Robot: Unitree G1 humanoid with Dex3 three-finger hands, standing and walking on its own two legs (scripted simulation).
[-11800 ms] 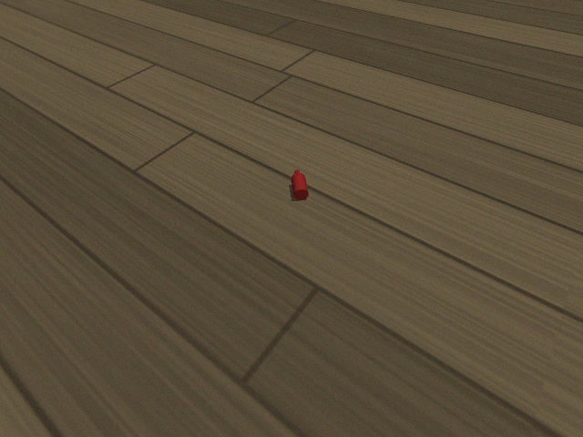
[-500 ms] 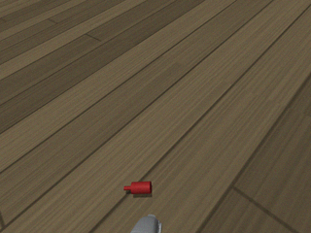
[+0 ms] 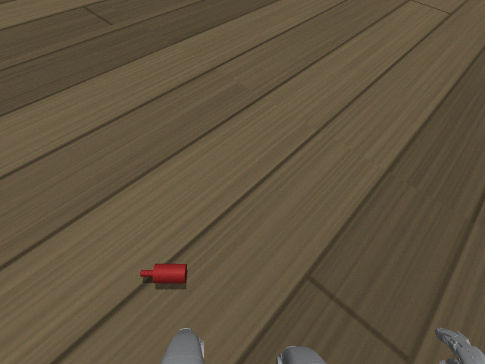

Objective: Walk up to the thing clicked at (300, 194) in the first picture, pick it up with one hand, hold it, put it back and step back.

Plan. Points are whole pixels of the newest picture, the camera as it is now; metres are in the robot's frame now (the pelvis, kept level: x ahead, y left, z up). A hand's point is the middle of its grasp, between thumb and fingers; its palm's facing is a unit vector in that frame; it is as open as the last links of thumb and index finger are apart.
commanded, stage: walk up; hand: left
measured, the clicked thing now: (163, 273) +0.50 +0.30 -0.69
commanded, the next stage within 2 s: stand in 0.54 s
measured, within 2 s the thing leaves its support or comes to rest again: neither
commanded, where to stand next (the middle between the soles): +0.12 +0.03 m, yaw +2 degrees
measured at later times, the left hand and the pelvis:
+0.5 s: hand out of the picture -0.01 +0.33 -0.08, palm faces +0.07 -0.84 -0.54, open 7.4 cm; pelvis +0.03 +0.01 +0.03, yaw +5 degrees
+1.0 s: hand out of the picture +0.12 +0.29 -0.11, palm faces +0.00 -0.93 -0.36, open 7.4 cm; pelvis +0.07 +0.04 +0.04, yaw +3 degrees
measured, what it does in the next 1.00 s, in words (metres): steps on the spot: right foot, then left foot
